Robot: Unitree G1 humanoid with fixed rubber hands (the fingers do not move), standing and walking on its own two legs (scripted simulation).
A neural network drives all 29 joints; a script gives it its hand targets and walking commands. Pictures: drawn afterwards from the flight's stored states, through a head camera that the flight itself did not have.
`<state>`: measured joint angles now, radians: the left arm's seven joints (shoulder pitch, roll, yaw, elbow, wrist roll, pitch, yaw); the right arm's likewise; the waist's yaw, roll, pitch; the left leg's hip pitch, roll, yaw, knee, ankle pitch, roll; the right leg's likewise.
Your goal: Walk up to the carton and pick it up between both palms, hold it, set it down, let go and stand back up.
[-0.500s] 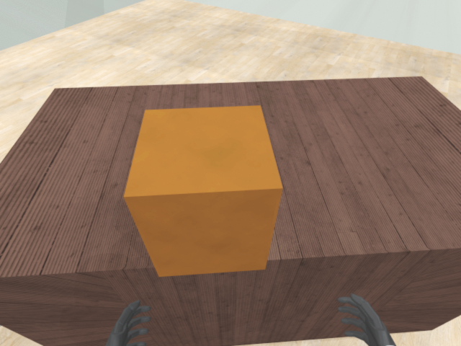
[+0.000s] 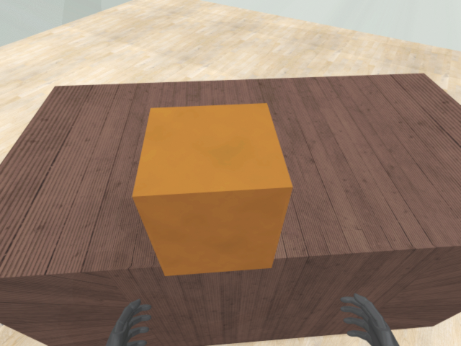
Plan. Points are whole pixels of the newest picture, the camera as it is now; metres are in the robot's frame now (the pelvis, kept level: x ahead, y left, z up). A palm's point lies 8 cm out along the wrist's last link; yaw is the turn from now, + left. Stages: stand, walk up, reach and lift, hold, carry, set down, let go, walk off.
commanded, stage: stand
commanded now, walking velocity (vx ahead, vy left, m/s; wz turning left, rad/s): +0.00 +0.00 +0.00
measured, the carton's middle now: (214, 192) +0.38 +0.05 +0.07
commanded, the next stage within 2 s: none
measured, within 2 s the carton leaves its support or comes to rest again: neither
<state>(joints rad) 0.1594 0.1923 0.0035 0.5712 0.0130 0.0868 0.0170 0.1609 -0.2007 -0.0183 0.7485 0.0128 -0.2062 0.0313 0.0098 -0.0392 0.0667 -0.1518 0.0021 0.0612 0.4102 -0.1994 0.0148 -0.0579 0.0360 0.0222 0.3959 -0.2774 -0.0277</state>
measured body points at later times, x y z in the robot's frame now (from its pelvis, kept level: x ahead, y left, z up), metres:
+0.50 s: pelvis -0.01 +0.02 +0.00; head -0.02 +0.03 +0.45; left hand +0.06 +0.27 -0.13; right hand +0.06 -0.23 -0.13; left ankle +0.02 +0.11 -0.74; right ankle -0.04 -0.10 -0.74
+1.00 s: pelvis -0.05 +0.04 -0.01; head -0.06 +0.05 +0.44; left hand -0.07 +0.29 -0.15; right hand -0.02 -0.21 -0.14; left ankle +0.02 +0.11 -0.74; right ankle -0.04 -0.10 -0.74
